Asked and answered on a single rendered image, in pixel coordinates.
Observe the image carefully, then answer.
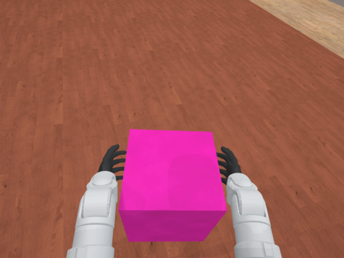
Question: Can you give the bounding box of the robot right forearm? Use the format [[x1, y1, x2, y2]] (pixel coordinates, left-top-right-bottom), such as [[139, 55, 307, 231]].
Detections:
[[226, 173, 282, 258]]

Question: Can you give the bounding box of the right robot hand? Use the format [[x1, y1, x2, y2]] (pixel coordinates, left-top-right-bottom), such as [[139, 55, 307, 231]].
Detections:
[[216, 146, 242, 185]]

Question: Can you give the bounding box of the robot left forearm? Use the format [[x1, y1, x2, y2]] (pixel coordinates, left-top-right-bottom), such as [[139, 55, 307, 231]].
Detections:
[[66, 171, 118, 258]]

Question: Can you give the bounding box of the carton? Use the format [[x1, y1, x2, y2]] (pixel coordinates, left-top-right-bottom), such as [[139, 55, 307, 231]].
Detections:
[[118, 129, 227, 242]]

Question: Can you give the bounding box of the left robot hand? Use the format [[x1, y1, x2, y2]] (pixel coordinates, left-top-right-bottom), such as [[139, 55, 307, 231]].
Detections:
[[98, 144, 127, 181]]

